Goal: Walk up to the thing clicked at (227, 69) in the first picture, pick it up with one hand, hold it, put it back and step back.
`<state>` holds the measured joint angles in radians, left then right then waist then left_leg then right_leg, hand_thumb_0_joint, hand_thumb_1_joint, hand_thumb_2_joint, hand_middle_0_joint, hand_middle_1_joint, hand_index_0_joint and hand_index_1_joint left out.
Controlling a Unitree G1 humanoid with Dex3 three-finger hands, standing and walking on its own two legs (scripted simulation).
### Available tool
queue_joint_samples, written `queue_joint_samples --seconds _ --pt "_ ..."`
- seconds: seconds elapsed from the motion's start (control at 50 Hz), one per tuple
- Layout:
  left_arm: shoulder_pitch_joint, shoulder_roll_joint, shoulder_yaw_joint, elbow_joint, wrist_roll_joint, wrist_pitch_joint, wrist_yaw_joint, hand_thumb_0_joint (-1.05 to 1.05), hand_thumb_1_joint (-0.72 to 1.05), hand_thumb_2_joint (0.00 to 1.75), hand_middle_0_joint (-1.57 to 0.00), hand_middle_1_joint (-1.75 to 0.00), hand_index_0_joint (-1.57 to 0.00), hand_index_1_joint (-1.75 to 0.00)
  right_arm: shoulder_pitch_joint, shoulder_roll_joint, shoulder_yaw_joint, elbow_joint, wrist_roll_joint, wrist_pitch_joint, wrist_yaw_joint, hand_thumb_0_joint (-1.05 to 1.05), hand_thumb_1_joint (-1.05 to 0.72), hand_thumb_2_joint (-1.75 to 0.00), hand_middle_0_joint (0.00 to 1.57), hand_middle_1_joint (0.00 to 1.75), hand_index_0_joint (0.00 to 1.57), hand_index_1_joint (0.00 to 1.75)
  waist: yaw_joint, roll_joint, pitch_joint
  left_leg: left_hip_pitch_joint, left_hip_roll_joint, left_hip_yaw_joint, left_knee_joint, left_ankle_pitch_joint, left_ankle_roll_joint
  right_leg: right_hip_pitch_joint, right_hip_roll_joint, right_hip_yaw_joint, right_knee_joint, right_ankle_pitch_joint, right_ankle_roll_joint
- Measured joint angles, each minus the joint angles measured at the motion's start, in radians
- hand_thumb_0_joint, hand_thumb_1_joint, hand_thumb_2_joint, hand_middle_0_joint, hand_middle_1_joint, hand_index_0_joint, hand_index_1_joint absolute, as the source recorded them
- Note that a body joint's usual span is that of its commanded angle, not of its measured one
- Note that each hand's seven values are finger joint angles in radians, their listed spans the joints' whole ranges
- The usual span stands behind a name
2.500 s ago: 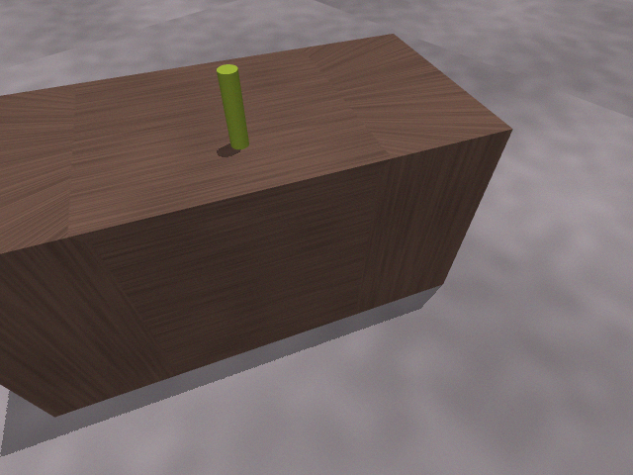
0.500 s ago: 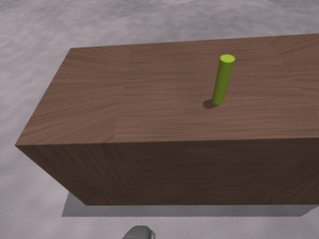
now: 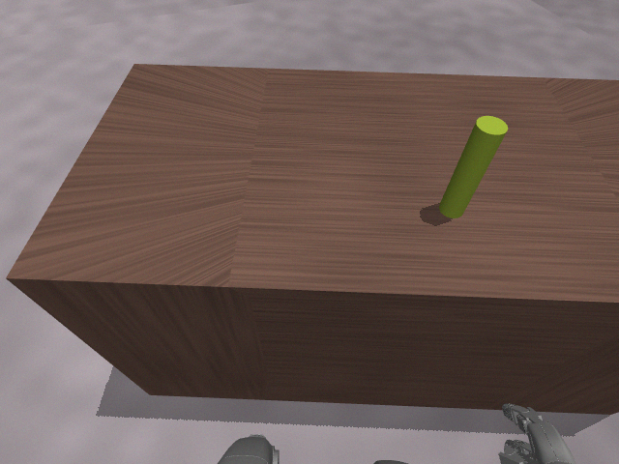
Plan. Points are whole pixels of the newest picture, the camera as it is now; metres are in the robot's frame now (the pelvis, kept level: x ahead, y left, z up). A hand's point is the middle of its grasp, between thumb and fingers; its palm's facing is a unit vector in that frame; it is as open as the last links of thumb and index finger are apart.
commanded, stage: walk up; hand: right
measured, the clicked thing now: (469, 172) +0.54 -0.23 +0.04
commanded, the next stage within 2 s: stand in 0.96 s
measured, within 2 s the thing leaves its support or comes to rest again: neither
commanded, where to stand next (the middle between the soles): +0.05 -0.01 m, yaw -1 degrees
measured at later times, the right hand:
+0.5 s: hand out of the picture +0.08 -0.26 -0.12, palm faces -0.03 +0.93 -0.35, open 7.4 cm
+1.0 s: hand out of the picture +0.12 -0.25 -0.12, palm faces -0.03 +0.94 -0.35, open 7.4 cm
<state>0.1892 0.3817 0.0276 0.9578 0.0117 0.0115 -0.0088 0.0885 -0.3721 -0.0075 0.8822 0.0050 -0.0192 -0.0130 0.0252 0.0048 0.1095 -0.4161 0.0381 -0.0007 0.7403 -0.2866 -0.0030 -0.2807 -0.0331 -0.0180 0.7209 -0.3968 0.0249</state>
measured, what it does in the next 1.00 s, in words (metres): stands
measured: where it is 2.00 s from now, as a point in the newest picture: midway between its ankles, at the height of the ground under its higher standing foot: outside the picture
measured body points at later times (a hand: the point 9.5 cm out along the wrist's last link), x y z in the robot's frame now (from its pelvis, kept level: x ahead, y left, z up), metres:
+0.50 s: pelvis +0.00 +0.00 +0.03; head +0.02 +0.00 +0.48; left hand +0.10 +0.30 -0.10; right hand +0.08 -0.31 -0.10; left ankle +0.07 +0.12 -0.71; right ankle -0.01 -0.14 -0.71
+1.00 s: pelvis +0.02 +0.00 +0.03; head +0.02 +0.00 +0.48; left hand +0.08 +0.30 -0.10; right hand +0.12 -0.30 -0.09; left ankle +0.07 +0.12 -0.71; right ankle -0.01 -0.14 -0.71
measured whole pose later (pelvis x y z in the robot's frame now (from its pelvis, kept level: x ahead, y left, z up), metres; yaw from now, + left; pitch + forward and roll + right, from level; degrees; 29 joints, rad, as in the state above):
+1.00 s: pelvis +0.02 +0.00 +0.03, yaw +0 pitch -2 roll -1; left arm 0.10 0.35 0.02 1.15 0.01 0.01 -0.02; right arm 0.05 -0.35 0.00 1.15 -0.01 -0.02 0.00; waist 0.01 0.00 0.05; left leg -0.21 0.03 0.00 0.35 -0.11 -0.02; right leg -0.08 -0.04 -0.03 0.33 -0.22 0.03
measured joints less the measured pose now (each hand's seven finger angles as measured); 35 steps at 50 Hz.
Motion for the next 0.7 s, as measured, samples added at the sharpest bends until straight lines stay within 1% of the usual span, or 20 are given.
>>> queue_joint_samples --seconds 0.06,0.14,0.36,0.5,0.7 --pt "-0.007 -0.003 -0.008 0.019 -0.001 0.001 -0.006 0.01 0.9 0.9 -0.2 -0.3 -0.2 -0.3 0.0 -0.001 -0.001 0.042 -0.004 0.001 0.008 0.01 -0.9 -0.89 0.21 0.31 0.21 0.3 -0.004 -0.005 -0.013 0.031 -0.014 0.01 -0.053 0.026 -0.004 0.013 -0.015 0.007 -0.017 0.003 0.007" --pt "-0.024 -0.008 -0.013 0.043 -0.001 -0.003 -0.009 0.01 0.9 0.9 -0.2 -0.3 -0.2 -0.3 0.006 -0.008 0.003 0.099 -0.007 0.001 0.017 0.01 -0.9 -0.89 0.21 0.3 0.21 0.3 -0.009 0.005 -0.025 0.063 -0.011 0.011 -0.105 0.051 -0.003 0.044 -0.012 0.007 -0.071 0.031 0.007" --pt "-0.093 -0.009 -0.015 0.106 -0.015 0.002 -0.015 0.01 0.9 0.9 -0.2 -0.3 -0.2 -0.3 0.027 0.003 0.017 0.219 -0.013 -0.004 0.025 0.01 -0.9 -0.89 0.21 0.3 0.21 0.3 -0.029 -0.005 -0.042 0.143 -0.011 0.01 -0.268 0.133 -0.009 0.122 -0.008 -0.001 -0.235 0.116 0.006" --pt "-0.109 -0.019 -0.013 0.146 -0.014 0.002 -0.016 0.0 0.9 0.9 -0.2 -0.3 -0.2 -0.3 0.019 0.012 0.016 0.255 -0.014 -0.007 0.023 0.01 -0.9 -0.89 0.21 0.3 0.21 0.3 -0.038 -0.006 -0.05 0.172 -0.006 0.006 -0.333 0.164 -0.012 0.158 -0.002 -0.007 -0.314 0.154 0.005" --pt "-0.105 -0.031 -0.007 0.182 -0.011 0.003 -0.015 0.0 0.9 0.9 -0.2 -0.3 -0.2 -0.3 -0.007 0.019 0.011 0.27 -0.014 -0.006 0.019 0.01 -0.9 -0.89 0.21 0.3 0.21 0.3 -0.034 -0.006 -0.057 0.188 -0.005 0.0 -0.369 0.177 -0.014 0.184 0.0 -0.014 -0.365 0.173 0.005"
